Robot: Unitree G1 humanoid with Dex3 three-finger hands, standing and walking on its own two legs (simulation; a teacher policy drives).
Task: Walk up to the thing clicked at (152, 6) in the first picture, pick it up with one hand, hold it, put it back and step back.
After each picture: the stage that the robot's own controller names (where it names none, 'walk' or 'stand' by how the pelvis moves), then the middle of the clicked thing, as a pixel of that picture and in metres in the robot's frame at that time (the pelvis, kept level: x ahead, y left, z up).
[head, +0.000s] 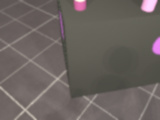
stand; out of the picture +0.87 -0.41 +0.14
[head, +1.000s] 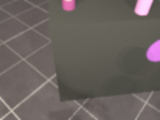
walk; out of the picture +0.82 -0.30 +0.17
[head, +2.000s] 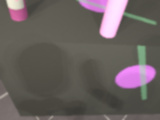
walk; (115, 6) +0.60 -0.10 +0.18
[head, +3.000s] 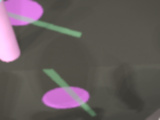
stand; out of the picture +0.45 +0.25 +0.17
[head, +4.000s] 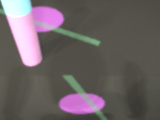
stand; (25, 32) +0.45 +0.20 +0.16
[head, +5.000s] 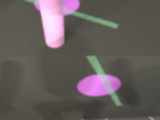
stand; (52, 13) +0.51 +0.11 +0.16
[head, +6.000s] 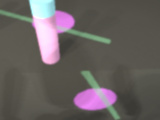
stand; (47, 33) +0.49 +0.13 +0.14
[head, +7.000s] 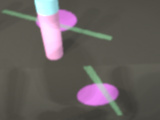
stand; (51, 30) +0.52 +0.12 +0.14
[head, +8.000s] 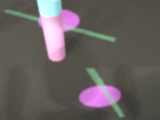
stand; (53, 31) +0.51 +0.11 +0.14
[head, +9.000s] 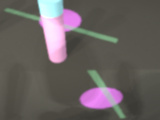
stand; (54, 32) +0.49 +0.10 +0.14
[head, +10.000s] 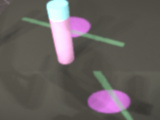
rise first; (62, 35) +0.51 +0.11 +0.14
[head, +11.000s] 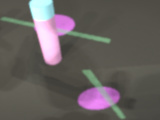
go down; (48, 35) +0.51 +0.10 +0.14
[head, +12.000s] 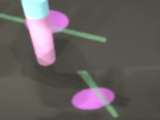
go down; (41, 34) +0.49 +0.11 +0.15
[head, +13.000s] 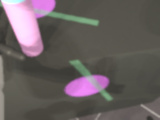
close in; (23, 20) +0.49 +0.13 +0.16
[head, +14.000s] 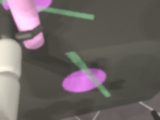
close; (25, 12) +0.52 +0.11 +0.18
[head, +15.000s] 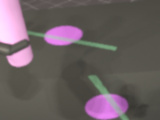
lift; (8, 22) +0.34 +0.17 +0.33
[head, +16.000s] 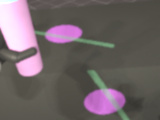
lift; (18, 30) +0.33 +0.15 +0.31
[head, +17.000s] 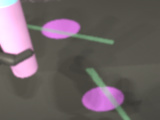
hold; (13, 33) +0.33 +0.17 +0.29
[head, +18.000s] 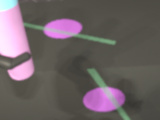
hold; (10, 36) +0.32 +0.17 +0.29
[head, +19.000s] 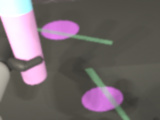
crouch; (25, 41) +0.34 +0.14 +0.27
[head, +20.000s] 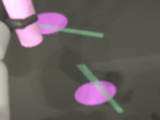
crouch; (18, 2) +0.46 +0.13 +0.30
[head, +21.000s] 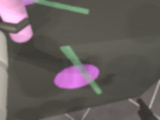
lower; (9, 2) +0.52 +0.13 +0.20
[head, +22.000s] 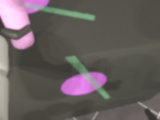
lower; (12, 8) +0.51 +0.14 +0.19
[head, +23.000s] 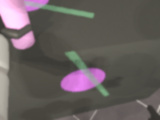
lower; (12, 8) +0.51 +0.14 +0.19
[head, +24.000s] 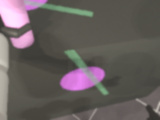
lower; (12, 7) +0.52 +0.13 +0.19
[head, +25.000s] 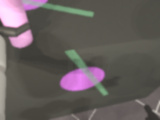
loosen; (10, 6) +0.52 +0.14 +0.19
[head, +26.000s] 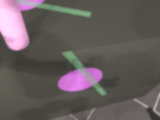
withdraw; (6, 10) +0.50 +0.14 +0.19
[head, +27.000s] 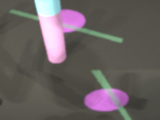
sink last; (52, 31) +0.48 +0.12 +0.16
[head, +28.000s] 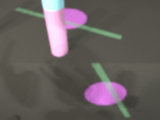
stand; (56, 26) +0.53 +0.12 +0.15
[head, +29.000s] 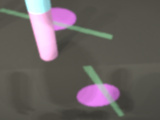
stand; (43, 29) +0.50 +0.13 +0.16
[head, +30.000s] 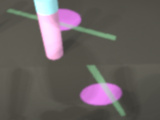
stand; (50, 29) +0.52 +0.12 +0.14
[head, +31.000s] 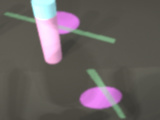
stand; (49, 33) +0.50 +0.12 +0.14
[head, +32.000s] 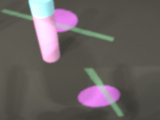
stand; (47, 32) +0.50 +0.13 +0.14
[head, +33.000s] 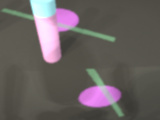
stand; (48, 32) +0.50 +0.12 +0.14
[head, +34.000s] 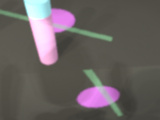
stand; (44, 33) +0.48 +0.13 +0.14
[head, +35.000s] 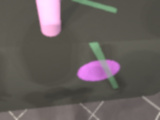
walk; (48, 0) +0.54 +0.11 +0.15
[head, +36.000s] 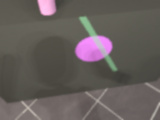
walk; out of the picture +0.71 +0.16 +0.16
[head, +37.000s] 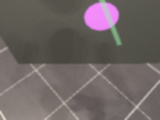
walk; out of the picture +0.94 +0.09 +0.18
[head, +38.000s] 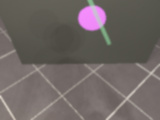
stand; out of the picture +1.15 +0.13 +0.16
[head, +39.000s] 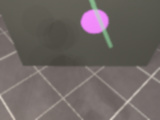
stand; out of the picture +1.14 +0.11 +0.14
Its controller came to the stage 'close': yes
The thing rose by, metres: 0.19
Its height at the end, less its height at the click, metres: +0.00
